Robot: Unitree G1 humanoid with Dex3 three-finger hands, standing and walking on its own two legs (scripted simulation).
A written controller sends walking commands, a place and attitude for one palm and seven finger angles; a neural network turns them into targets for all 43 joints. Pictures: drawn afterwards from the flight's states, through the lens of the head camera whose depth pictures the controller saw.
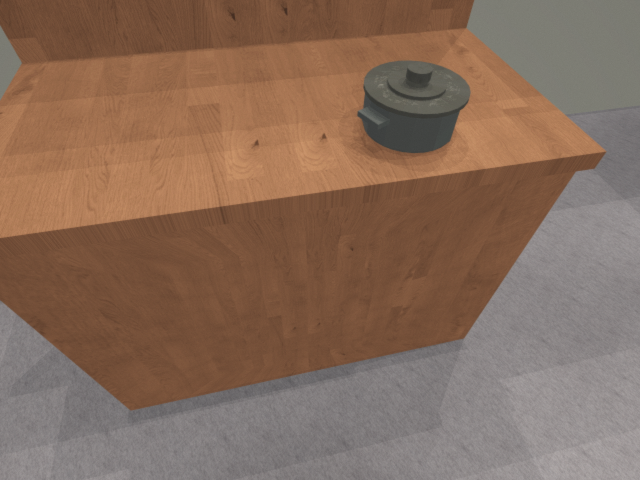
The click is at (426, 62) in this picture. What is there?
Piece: lid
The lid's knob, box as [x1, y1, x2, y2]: [406, 62, 432, 83]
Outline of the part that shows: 408,65 406,73 407,79 418,83 426,82 429,80 432,70 431,66 421,62 413,62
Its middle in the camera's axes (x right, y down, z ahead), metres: +0.17 -0.28 +0.66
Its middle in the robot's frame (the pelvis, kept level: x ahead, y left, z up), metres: +0.72 -0.12 +0.16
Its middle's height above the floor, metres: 0.93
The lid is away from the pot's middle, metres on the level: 0.00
